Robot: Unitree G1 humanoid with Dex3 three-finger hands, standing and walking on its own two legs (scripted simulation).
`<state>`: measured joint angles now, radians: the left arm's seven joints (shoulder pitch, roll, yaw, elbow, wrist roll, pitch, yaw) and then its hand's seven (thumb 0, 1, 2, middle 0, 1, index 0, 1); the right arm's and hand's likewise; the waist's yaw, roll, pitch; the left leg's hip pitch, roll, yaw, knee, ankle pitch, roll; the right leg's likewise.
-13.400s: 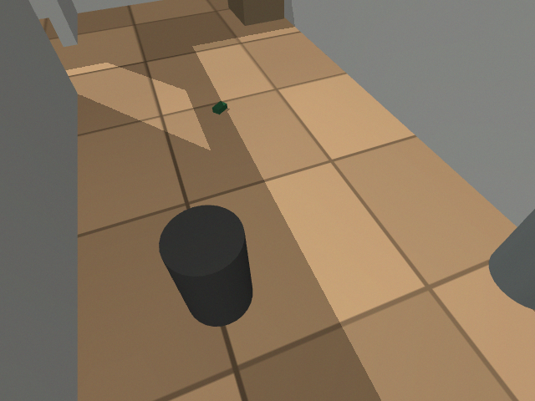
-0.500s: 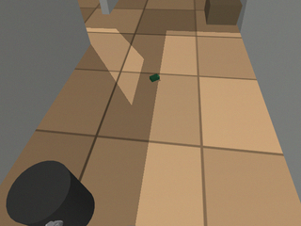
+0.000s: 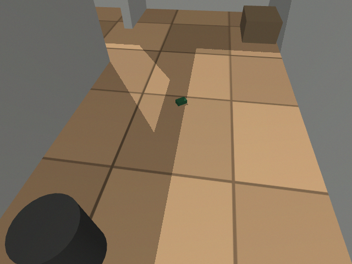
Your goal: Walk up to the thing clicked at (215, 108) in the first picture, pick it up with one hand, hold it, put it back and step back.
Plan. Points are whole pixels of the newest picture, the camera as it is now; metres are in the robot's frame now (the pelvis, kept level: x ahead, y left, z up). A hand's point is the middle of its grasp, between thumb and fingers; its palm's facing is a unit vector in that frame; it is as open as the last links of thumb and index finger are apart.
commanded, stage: walk up
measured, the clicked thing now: (181, 101) +1.53 +0.09 -0.76
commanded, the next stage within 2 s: stand in 0.36 s
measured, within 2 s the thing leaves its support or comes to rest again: neither
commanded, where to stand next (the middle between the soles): +0.07 -0.01 m, yaw -5 degrees
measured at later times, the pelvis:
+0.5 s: pelvis +0.01 +0.00 +0.00, yaw +0 degrees
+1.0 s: pelvis +0.01 -0.01 +0.00, yaw -1 degrees
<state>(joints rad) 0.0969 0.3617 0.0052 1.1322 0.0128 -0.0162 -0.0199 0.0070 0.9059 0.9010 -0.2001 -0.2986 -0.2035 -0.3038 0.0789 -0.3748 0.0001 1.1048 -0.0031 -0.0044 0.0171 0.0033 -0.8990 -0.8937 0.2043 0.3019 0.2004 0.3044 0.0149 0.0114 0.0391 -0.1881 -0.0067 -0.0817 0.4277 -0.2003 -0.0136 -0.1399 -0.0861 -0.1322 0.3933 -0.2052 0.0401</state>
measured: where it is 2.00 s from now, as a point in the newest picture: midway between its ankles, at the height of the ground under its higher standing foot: outside the picture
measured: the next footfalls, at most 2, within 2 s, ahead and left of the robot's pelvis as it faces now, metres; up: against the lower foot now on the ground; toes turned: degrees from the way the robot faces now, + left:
none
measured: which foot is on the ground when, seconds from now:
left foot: down 0.00-1.00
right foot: down 0.00-1.00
